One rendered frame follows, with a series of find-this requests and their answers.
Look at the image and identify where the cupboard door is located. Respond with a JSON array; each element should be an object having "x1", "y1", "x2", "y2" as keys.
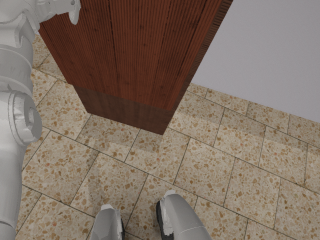
[{"x1": 38, "y1": 0, "x2": 222, "y2": 111}]

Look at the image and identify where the right robot shin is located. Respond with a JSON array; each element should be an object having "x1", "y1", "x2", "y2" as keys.
[{"x1": 161, "y1": 189, "x2": 176, "y2": 235}]

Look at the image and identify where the robot left hand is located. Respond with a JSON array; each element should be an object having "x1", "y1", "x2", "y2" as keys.
[{"x1": 24, "y1": 0, "x2": 81, "y2": 25}]

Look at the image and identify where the left robot forearm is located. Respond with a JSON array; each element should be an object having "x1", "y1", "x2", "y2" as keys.
[{"x1": 0, "y1": 0, "x2": 40, "y2": 97}]

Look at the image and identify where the robot right thigh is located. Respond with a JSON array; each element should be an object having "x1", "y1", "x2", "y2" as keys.
[{"x1": 160, "y1": 193, "x2": 212, "y2": 240}]

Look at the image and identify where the left robot upper arm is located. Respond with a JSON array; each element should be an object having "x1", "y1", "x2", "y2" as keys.
[{"x1": 0, "y1": 90, "x2": 42, "y2": 240}]

